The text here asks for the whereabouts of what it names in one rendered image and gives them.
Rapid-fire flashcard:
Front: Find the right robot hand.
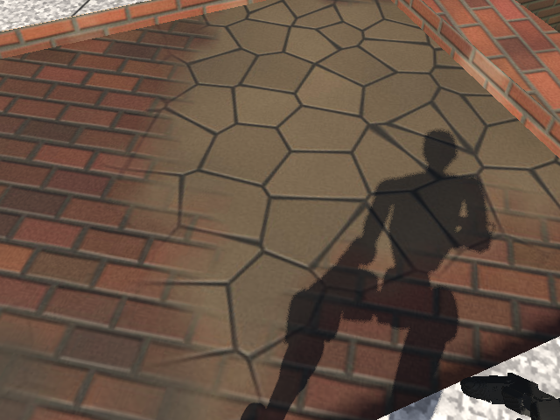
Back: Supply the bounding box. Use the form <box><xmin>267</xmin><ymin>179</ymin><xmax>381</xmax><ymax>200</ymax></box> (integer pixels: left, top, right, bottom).
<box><xmin>460</xmin><ymin>373</ymin><xmax>560</xmax><ymax>420</ymax></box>

